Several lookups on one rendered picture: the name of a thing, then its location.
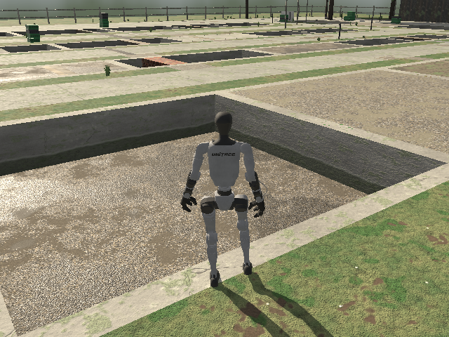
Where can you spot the robot torso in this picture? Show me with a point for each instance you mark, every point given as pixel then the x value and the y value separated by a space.
pixel 223 163

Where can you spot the right robot hand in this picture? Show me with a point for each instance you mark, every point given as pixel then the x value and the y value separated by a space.
pixel 260 207

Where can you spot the left robot hand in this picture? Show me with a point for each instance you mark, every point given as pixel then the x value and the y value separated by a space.
pixel 188 201

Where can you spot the right robot forearm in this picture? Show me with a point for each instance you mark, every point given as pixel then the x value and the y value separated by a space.
pixel 256 190

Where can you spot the right robot thigh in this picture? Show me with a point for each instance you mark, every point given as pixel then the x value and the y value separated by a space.
pixel 241 207

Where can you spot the left robot forearm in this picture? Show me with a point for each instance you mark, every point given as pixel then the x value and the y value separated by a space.
pixel 189 187

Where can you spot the right robot upper arm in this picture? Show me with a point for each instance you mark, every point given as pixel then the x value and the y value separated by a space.
pixel 246 149

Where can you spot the left robot upper arm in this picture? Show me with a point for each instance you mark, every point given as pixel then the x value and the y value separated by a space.
pixel 201 149

